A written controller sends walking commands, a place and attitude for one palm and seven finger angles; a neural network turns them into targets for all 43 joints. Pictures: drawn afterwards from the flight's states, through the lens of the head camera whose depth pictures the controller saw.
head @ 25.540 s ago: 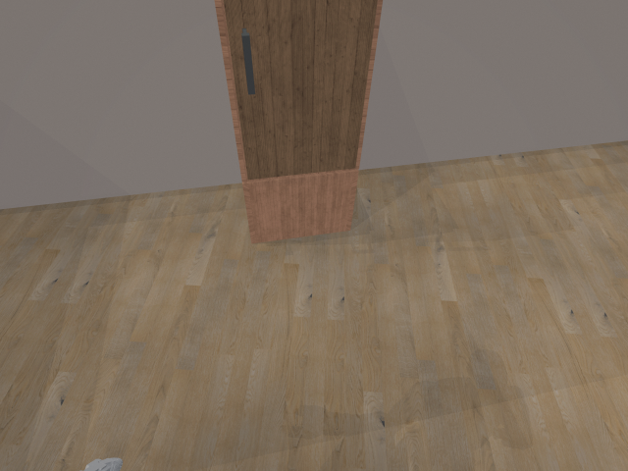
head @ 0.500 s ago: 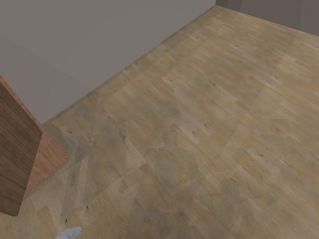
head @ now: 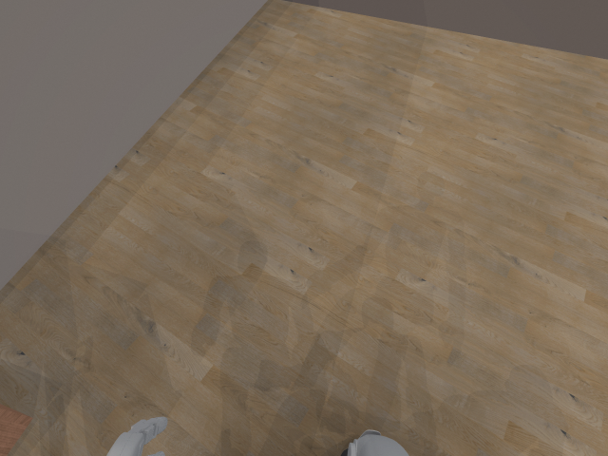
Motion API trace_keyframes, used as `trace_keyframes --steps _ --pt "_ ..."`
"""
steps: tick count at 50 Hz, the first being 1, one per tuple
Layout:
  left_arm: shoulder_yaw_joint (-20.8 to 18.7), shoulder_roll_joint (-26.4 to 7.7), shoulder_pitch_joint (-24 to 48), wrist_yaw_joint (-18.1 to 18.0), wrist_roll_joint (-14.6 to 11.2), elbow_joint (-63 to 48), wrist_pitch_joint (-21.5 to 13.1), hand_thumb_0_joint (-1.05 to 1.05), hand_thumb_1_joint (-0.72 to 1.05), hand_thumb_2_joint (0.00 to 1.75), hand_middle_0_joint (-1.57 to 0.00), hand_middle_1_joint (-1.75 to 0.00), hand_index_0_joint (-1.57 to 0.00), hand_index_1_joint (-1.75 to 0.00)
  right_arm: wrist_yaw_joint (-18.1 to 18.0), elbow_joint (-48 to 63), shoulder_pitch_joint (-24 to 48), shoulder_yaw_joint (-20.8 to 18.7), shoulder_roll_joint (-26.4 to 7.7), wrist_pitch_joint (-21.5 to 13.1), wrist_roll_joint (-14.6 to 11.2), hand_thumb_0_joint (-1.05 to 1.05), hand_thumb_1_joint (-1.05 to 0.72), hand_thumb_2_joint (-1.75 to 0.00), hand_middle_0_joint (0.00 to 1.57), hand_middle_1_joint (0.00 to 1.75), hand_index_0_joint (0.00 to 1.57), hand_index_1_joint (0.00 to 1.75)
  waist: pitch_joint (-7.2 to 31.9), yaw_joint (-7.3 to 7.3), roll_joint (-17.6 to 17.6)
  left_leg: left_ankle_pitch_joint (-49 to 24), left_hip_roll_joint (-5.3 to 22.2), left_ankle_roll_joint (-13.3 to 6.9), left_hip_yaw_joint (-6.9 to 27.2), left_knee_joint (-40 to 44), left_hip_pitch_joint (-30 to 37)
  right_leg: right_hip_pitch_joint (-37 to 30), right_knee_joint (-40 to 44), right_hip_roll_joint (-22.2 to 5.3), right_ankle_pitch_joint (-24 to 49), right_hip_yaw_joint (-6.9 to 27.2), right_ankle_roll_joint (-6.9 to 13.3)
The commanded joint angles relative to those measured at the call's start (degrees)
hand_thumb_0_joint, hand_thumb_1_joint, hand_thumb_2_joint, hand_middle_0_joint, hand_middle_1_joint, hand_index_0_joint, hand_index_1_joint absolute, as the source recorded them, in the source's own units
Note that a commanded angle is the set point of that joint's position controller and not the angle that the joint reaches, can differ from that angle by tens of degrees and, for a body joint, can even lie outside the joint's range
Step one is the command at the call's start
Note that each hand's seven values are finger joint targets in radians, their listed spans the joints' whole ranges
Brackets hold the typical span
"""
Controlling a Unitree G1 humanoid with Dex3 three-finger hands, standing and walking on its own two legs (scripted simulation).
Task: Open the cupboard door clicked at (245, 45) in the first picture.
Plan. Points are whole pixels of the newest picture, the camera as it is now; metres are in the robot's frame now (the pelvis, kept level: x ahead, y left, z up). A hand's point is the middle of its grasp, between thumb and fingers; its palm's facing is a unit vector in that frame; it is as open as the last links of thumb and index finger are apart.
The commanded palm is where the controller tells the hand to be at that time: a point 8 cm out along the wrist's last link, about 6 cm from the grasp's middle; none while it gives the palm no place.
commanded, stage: walk to a spot facing it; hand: left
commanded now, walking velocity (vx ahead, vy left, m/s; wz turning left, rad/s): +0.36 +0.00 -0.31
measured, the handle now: out of the picture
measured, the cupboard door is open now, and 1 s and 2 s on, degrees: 45 45 45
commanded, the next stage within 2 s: turn to face it in 0.92 s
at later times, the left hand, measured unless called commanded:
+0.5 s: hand (211, 348) +0.30 +0.17 -0.18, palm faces -0.12 -0.98 -0.17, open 7.3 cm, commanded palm none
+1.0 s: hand (258, 267) +0.48 +0.11 -0.19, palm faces -0.17 -0.97 -0.15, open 7.3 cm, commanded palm none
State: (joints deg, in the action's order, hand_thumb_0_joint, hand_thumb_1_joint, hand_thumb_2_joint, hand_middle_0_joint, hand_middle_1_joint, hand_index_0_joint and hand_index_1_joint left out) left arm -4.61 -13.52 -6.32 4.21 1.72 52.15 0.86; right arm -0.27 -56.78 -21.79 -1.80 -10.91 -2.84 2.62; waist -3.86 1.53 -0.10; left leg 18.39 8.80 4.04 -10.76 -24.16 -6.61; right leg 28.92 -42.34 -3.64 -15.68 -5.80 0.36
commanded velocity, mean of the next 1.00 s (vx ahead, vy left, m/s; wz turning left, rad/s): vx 0.34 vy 0.00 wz -0.16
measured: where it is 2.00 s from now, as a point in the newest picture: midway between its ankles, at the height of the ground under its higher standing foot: (349, 310)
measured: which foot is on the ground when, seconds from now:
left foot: down 0.00-0.04, up 0.06-0.32, down 0.34-0.64, up 0.66-0.90, down 0.92-1.00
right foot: up 0.00-0.04, down 0.06-0.34, up 0.36-0.62, down 0.64-0.94, up 0.96-1.00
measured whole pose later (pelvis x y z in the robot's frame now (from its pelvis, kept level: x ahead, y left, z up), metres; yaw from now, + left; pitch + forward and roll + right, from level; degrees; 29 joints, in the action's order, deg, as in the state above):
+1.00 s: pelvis +0.46 -0.07 -0.01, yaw -13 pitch +0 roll +0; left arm -3.7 -10.7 -19.2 0.8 1.1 64.1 -1.0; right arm 0.2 -56.8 -10.9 -2.6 -8.7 -5.0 2.5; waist -2.3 -0.1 2.4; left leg 14.7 6.6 -0.2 -9.3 -35.8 -20.1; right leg 17.1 -54.5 -1.7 -27.2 -3.3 0.8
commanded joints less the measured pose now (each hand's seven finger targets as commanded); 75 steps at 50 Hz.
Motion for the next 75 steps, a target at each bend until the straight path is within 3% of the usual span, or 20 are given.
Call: trace_keyframes --steps 1,3,8,15,17,18,24,30,32,33,36,44,47,53,57,59,64,69,71,75 --pt "-1.5 -5.5 -10.0 -0.8 0.2 0.2 -2.3 0.00 0.90 0.90 -0.20 -0.30 -0.20 -0.30 -0.2 2.7 0.7 -2.3 -9.8 -0.6 -0.8 0.00 -0.90 -0.90 0.20 0.30 0.20 0.30 6.7 -6.70 -0.7 -14.0 5.2 -4.8 -1.6 -11.1 -13.1 -30.4 11.3 3.0 -0.2 -0.6 3.7" --pt "-4.0 -16.1 -23.5 -2.9 -0.8 4.0 -2.8 0.00 0.90 0.90 -0.20 -0.30 -0.20 -0.30 0.3 7.4 7.4 -1.3 -5.4 -0.9 -2.2 0.00 -0.90 -0.90 0.20 0.30 0.20 0.30 11.4 -12.37 17.7 18.1 -4.7 -2.1 2.2 -45.1 -37.3 -43.6 28.3 -21.7 -4.5 39.3 14.9" --pt "-1.4 -6.9 -5.7 -4.4 -0.2 0.4 -3.6 0.00 0.90 0.90 -0.20 -0.30 -0.20 -0.30 0.4 2.9 5.2 -2.2 -4.1 0.4 -1.0 0.00 -0.90 -0.90 0.20 0.30 0.20 0.30 4.0 -1.35 10.6 5.1 1.4 -1.2 8.8 -34.6 -25.4 -17.9 27.9 -12.4 4.1 17.3 11.4" --pt "-1.5 -6.1 -5.6 -3.3 -0.8 2.9 -3.9 0.00 0.90 0.90 -0.20 -0.30 -0.20 -0.30 1.0 0.4 -0.6 -2.4 -4.7 -1.0 -0.8 0.00 -0.90 -0.90 0.20 0.30 0.20 0.30 3.2 2.71 0.0 -7.9 -4.3 -1.2 3.2 -4.9 -0.8 -8.4 19.8 -4.3 -5.3 11.1 7.2" --pt "0.0 0.0 -7.5 -2.7 -1.2 1.3 -3.7 0.00 0.90 0.90 -0.20 -0.30 -0.20 -0.30 -0.3 -2.4 -13.4 -4.6 -14.8 -1.6 0.7 0.00 -0.90 -0.90 0.20 0.30 0.20 0.30 9.2 7.03 -22.4 10.9 16.3 -10.6 34.4 9.6 13.9 7.5 -12.4 6.5 -15.3 0.9 2.1" --pt "0.2 -1.6 -2.9 -2.6 -0.6 -0.9 -4.4 0.00 0.90 0.90 -0.20 -0.30 -0.20 -0.30 -0.6 -1.9 -14.3 -4.4 -14.6 -1.1 0.3 0.00 -0.90 -0.90 0.20 0.30 0.20 0.30 6.1 7.63 -14.7 11.7 20.6 -15.7 41.7 11.8 13.1 13.5 -21.9 3.9 -16.6 5.9 2.6" --pt "0.6 1.3 -1.4 -1.1 -0.1 0.7 -3.2 0.00 0.90 0.90 -0.20 -0.30 -0.20 -0.30 -0.8 -1.2 -2.5 -2.7 -7.2 -2.4 -0.1 0.00 -0.90 -0.90 0.20 0.30 0.20 0.30 2.2 0.61 -10.1 -8.5 9.7 -9.8 11.2 11.8 -1.6 4.7 -10.4 -2.6 -2.6 3.8 0.4" --pt "-0.4 -1.4 -9.6 -1.5 0.0 4.5 -3.3 0.00 0.90 0.90 -0.20 -0.30 -0.20 -0.30 0.1 -2.0 0.3 -2.7 -7.6 -0.6 -0.6 0.00 -0.90 -0.90 0.20 0.30 0.20 0.30 3.8 -3.89 -2.2 4.0 5.0 -6.6 4.0 1.9 -11.2 -22.0 11.4 2.5 2.5 -2.2 1.4" --pt "-3.1 -11.7 -23.3 -2.7 0.1 8.3 -4.0 0.00 0.90 0.90 -0.20 -0.30 -0.20 -0.30 0.9 0.8 4.1 -1.4 -2.4 -0.5 -1.8 0.00 -0.90 -0.90 0.20 0.30 0.20 0.30 6.1 -10.74 21.3 13.7 -6.4 -2.6 -3.9 -27.3 -32.5 -38.9 26.9 -16.3 -18.4 29.1 10.7" --pt "-2.9 -12.0 -24.7 -3.3 -0.8 8.5 -3.6 0.00 0.90 0.90 -0.20 -0.30 -0.20 -0.30 1.1 2.9 9.7 -1.6 -3.7 -0.4 -1.6 0.00 -0.90 -0.90 0.20 0.30 0.20 0.30 3.2 -11.59 14.7 18.1 -4.9 -3.5 3.7 -38.6 -36.5 -35.8 34.2 -21.2 -20.4 38.1 14.4" --pt "-0.9 -4.4 -14.6 -4.8 -0.5 6.4 -4.2 0.00 0.90 0.90 -0.20 -0.30 -0.20 -0.30 0.8 1.3 9.9 -2.3 -4.1 -0.5 -1.1 0.00 -0.90 -0.90 0.20 0.30 0.20 0.30 1.3 -4.86 12.4 6.5 1.9 -2.8 10.4 -39.1 -34.0 -25.9 31.0 -17.2 -5.2 23.1 12.1" --pt "-0.9 -4.7 -11.2 -3.8 -0.9 7.8 -5.0 0.00 0.90 0.90 -0.20 -0.30 -0.20 -0.30 1.5 -1.8 2.5 -1.9 -1.7 -0.8 -1.0 0.00 -0.90 -0.90 0.20 0.30 0.20 0.30 2.4 1.03 1.9 -9.5 -4.9 -2.4 0.7 -3.9 -3.6 -13.3 22.4 -7.3 2.9 6.5 6.5" --pt "0.6 0.6 -8.7 -3.4 -0.9 3.8 -5.1 0.00 0.90 0.90 -0.20 -0.30 -0.20 -0.30 -0.6 -5.4 -14.8 -4.5 -13.8 -1.1 0.1 0.00 -0.90 -0.90 0.20 0.30 0.20 0.30 10.5 7.74 -16.2 -6.5 19.9 -16.0 35.0 7.9 17.4 8.7 -18.6 4.5 -17.4 -0.1 0.8" --pt "1.0 2.8 -4.7 -2.7 -0.6 4.2 -3.3 0.00 0.90 0.90 -0.20 -0.30 -0.20 -0.30 -1.3 -2.6 0.4 -2.1 -6.0 -1.6 -0.2 0.00 -0.90 -0.90 0.20 0.30 0.20 0.30 0.1 -0.13 -10.0 -28.5 9.7 -10.7 10.0 7.3 -5.1 -1.1 -7.3 -3.0 -6.6 2.3 -0.9" --pt "0.5 -0.2 -14.0 -3.1 -0.4 7.5 -3.6 0.00 0.90 0.90 -0.20 -0.30 -0.20 -0.30 -0.9 -1.6 5.0 -2.2 -6.9 0.0 -1.5 0.00 -0.90 -0.90 0.20 0.30 0.20 0.30 6.0 -4.48 -1.2 -7.4 1.0 -6.5 7.7 -2.7 -14.7 -24.6 13.6 0.4 7.0 -1.7 -1.9" --pt "-1.5 -10.5 -17.4 -4.2 -0.2 7.1 -3.5 0.00 0.90 0.90 -0.20 -0.30 -0.20 -0.30 -0.1 0.8 6.4 -1.5 -2.6 1.3 -1.9 0.00 -0.90 -0.90 0.20 0.30 0.20 0.30 5.7 -6.72 18.2 16.8 -6.9 -2.0 2.2 -22.5 -25.8 -28.2 28.0 -21.8 5.2 21.2 6.4" --pt "-0.9 -5.9 -10.0 -5.8 0.0 4.2 -3.0 0.00 0.90 0.90 -0.20 -0.30 -0.20 -0.30 0.2 1.2 9.9 -1.7 -1.9 2.4 -2.1 0.00 -0.90 -0.90 0.20 0.30 0.20 0.30 4.9 -3.88 13.1 13.8 -2.4 -1.4 8.6 -33.7 -27.0 -27.3 19.8 -19.8 36.9 5.8 7.7" --pt "-1.6 -6.9 -5.3 -5.4 -0.8 1.5 -2.2 0.00 0.90 0.90 -0.20 -0.30 -0.20 -0.30 1.2 1.0 4.3 -1.7 -2.3 3.0 -1.4 0.00 -0.90 -0.90 0.20 0.30 0.20 0.30 5.3 0.25 4.9 -8.4 -6.6 -1.6 1.1 -6.3 -8.5 -18.1 9.6 -14.6 25.1 -5.3 1.1" --pt "-0.5 -2.0 -4.8 -5.0 -1.7 -2.2 -1.2 0.00 0.90 0.90 -0.20 -0.30 -0.20 -0.30 0.7 1.3 -3.3 -4.3 -13.1 2.3 -0.6 0.00 -0.90 -0.90 0.20 0.30 0.20 0.30 10.1 3.75 -22.5 -40.7 13.7 -13.0 30.6 2.2 4.8 1.1 -14.0 -3.4 -19.4 -6.3 -5.9" --pt "-0.3 -2.7 2.1 -5.3 -0.8 -4.3 -0.5 0.00 0.90 0.90 -0.20 -0.30 -0.20 -0.30 -1.1 3.9 2.0 -3.9 -12.8 2.3 -0.6 0.00 -0.90 -0.90 0.20 0.30 0.20 0.30 7.1 2.28 -12.5 -34.8 11.8 -15.2 30.4 2.0 -2.2 6.1 -25.4 -2.4 -15.4 6.1 -5.0"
